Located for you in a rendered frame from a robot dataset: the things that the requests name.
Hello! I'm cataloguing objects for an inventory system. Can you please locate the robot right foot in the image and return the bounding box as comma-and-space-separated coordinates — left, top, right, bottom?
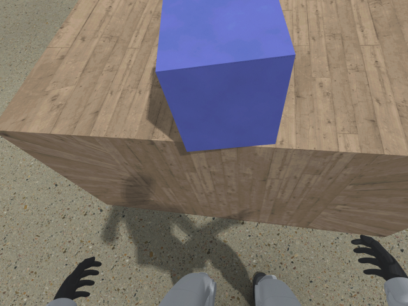
253, 273, 266, 306

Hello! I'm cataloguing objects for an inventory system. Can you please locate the robot left hand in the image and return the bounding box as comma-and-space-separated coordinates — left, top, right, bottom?
54, 257, 102, 300

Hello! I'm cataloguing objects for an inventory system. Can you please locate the robot right forearm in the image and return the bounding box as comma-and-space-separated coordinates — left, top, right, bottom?
384, 277, 408, 306

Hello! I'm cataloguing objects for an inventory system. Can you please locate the robot right hand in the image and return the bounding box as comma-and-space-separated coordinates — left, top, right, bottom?
351, 235, 408, 281

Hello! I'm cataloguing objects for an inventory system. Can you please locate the pedestal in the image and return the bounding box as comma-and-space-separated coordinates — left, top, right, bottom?
0, 0, 408, 237

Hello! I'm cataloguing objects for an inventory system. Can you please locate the carton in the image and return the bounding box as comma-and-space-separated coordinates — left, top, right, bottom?
156, 0, 296, 152

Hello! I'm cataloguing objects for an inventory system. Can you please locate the right robot thigh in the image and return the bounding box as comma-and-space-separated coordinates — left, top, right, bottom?
255, 279, 302, 306

